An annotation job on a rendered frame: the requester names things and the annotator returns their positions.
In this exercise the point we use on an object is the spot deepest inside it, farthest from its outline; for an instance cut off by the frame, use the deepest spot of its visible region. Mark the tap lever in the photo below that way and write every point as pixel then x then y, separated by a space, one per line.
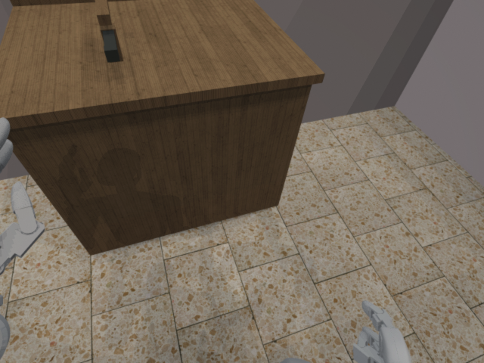
pixel 110 47

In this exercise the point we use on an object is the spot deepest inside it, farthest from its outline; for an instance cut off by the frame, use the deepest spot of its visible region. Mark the counter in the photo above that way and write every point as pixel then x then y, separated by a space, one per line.
pixel 195 124

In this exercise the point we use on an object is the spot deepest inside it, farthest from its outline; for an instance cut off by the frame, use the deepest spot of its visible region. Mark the left robot hand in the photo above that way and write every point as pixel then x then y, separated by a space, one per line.
pixel 16 239

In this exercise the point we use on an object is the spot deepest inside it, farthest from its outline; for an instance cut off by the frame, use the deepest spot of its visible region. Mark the right robot hand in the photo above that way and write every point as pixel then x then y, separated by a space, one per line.
pixel 387 347

